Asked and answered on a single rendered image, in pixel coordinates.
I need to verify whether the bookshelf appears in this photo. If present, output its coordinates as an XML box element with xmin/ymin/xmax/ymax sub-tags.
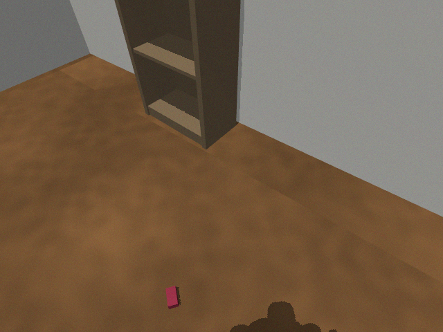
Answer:
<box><xmin>114</xmin><ymin>0</ymin><xmax>241</xmax><ymax>149</ymax></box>

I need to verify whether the small box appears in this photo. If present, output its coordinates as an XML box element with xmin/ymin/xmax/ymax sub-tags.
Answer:
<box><xmin>166</xmin><ymin>286</ymin><xmax>179</xmax><ymax>309</ymax></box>

